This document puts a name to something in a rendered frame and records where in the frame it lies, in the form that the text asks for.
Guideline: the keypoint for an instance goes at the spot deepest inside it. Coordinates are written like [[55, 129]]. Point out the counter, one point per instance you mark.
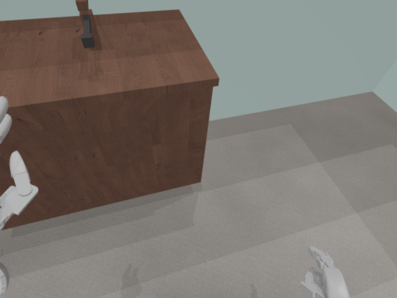
[[96, 126]]

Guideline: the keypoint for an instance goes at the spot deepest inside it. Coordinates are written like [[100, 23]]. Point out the left robot hand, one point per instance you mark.
[[15, 199]]

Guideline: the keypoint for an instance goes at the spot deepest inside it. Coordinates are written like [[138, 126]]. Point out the right robot hand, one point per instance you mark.
[[329, 284]]

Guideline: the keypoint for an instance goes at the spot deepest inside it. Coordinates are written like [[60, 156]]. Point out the tap lever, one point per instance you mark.
[[86, 37]]

